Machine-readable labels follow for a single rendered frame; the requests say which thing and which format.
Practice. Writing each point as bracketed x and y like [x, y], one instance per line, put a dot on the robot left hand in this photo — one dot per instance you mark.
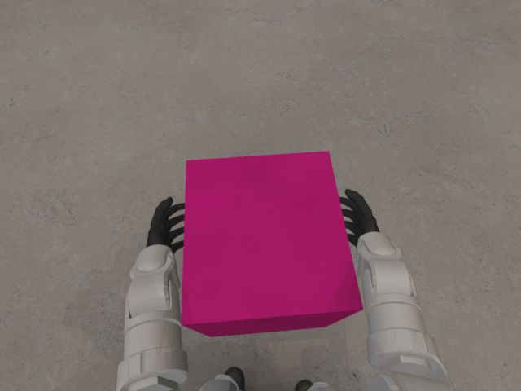
[161, 225]

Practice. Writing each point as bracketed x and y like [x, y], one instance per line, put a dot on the left robot foot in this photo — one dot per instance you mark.
[237, 375]

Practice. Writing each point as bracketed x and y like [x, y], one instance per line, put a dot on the carton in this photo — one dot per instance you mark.
[265, 246]

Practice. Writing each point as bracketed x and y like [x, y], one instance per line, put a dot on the robot right forearm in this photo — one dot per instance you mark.
[398, 339]

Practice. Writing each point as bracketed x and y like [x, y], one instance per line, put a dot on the robot right upper arm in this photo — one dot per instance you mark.
[398, 381]

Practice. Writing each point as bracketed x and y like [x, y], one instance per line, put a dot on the robot left shin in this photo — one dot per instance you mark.
[225, 377]

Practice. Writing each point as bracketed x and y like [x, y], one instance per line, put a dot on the robot left forearm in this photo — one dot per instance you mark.
[153, 356]

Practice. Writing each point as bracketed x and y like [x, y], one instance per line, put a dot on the robot right hand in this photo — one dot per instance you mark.
[361, 215]

